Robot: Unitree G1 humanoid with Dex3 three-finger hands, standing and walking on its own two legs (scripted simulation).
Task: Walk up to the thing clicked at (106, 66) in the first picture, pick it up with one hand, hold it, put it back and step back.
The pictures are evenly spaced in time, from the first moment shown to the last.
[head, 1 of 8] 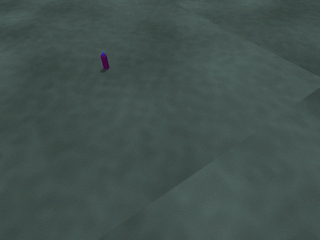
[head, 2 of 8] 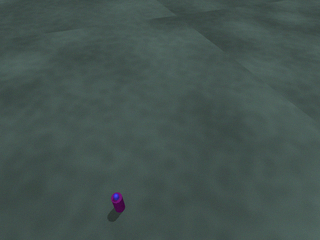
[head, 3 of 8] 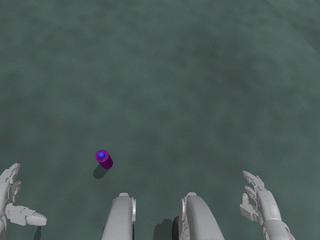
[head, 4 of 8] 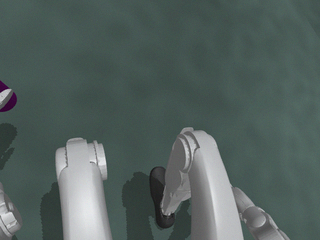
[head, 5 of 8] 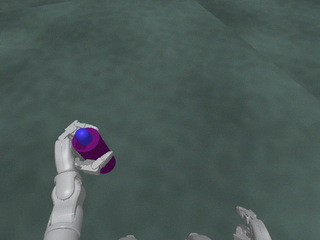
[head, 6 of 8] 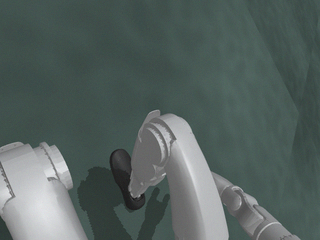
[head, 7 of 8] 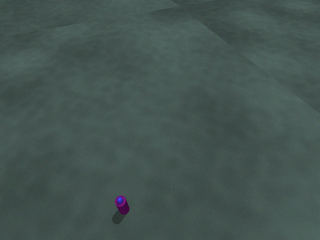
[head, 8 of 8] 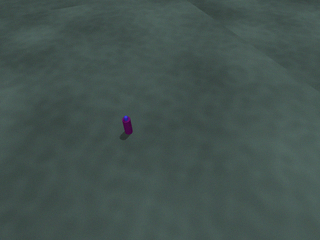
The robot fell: no
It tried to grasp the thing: yes
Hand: left
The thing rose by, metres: 0.69
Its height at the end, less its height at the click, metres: +0.00
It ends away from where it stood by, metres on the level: 0.01
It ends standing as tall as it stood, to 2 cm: yes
